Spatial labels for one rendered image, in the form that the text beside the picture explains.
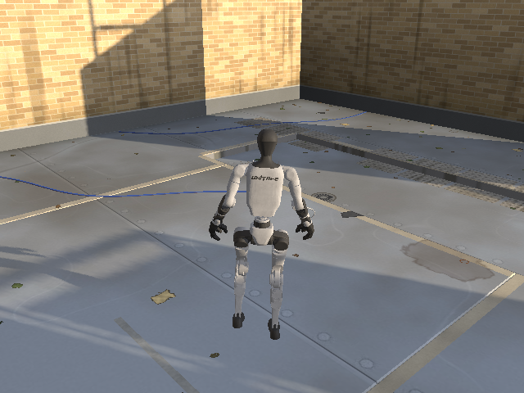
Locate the robot right foot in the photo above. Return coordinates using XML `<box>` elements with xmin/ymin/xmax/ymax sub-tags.
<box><xmin>268</xmin><ymin>319</ymin><xmax>280</xmax><ymax>340</ymax></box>

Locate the robot left forearm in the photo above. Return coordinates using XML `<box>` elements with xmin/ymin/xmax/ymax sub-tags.
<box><xmin>212</xmin><ymin>195</ymin><xmax>230</xmax><ymax>226</ymax></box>

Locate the robot left upper arm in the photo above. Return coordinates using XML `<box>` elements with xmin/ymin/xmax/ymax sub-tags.
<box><xmin>222</xmin><ymin>164</ymin><xmax>249</xmax><ymax>208</ymax></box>

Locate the robot right forearm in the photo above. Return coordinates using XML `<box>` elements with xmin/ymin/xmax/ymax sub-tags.
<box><xmin>296</xmin><ymin>198</ymin><xmax>312</xmax><ymax>227</ymax></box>

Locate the left robot thigh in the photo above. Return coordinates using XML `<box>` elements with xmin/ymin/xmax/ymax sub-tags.
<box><xmin>233</xmin><ymin>227</ymin><xmax>251</xmax><ymax>275</ymax></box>

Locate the robot left hand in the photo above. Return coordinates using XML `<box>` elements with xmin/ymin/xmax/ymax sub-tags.
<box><xmin>209</xmin><ymin>217</ymin><xmax>228</xmax><ymax>241</ymax></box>

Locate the robot right hand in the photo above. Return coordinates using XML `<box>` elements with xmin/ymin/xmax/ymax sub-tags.
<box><xmin>296</xmin><ymin>223</ymin><xmax>314</xmax><ymax>240</ymax></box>

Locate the robot right upper arm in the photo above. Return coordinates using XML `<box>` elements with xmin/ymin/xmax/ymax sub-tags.
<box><xmin>282</xmin><ymin>165</ymin><xmax>304</xmax><ymax>210</ymax></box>

